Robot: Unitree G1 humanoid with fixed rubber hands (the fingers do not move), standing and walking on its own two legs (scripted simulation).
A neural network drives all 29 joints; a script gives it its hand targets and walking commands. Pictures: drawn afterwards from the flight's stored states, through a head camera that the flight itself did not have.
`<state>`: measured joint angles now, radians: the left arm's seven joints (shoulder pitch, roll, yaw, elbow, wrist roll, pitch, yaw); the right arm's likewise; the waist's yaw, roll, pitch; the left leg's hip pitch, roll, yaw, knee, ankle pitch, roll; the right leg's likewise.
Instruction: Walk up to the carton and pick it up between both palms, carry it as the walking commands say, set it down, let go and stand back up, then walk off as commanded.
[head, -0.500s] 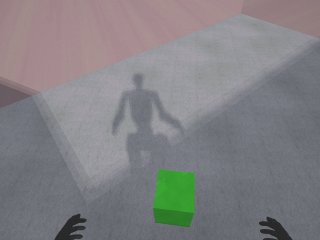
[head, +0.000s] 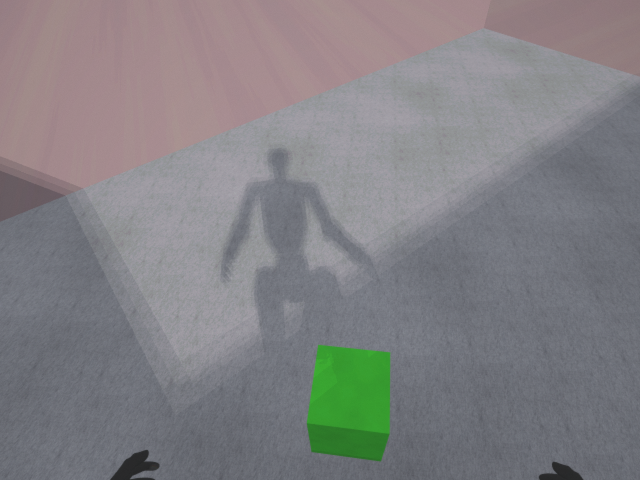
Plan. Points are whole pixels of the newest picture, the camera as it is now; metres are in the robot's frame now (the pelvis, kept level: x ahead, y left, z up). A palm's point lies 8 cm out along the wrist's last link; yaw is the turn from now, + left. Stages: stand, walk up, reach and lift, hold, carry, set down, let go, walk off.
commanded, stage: stand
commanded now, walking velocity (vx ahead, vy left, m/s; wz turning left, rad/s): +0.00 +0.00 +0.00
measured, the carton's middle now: (349, 403) +0.46 -0.02 -0.65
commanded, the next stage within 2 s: walk off in 1.18 s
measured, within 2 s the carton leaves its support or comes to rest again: neither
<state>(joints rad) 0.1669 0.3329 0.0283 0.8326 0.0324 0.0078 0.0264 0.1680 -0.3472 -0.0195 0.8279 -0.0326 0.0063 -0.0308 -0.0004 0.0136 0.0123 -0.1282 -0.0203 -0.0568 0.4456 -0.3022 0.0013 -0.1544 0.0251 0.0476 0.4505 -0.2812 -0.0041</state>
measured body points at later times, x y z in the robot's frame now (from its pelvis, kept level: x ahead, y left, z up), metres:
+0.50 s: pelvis -0.02 +0.00 +0.01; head -0.02 -0.01 +0.45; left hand +0.09 +0.31 -0.11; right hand +0.09 -0.31 -0.11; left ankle -0.04 +0.12 -0.74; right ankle -0.03 -0.12 -0.74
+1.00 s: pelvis -0.02 +0.00 +0.01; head -0.03 +0.00 +0.46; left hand +0.07 +0.31 -0.11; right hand +0.08 -0.31 -0.11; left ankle -0.04 +0.12 -0.74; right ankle -0.03 -0.12 -0.74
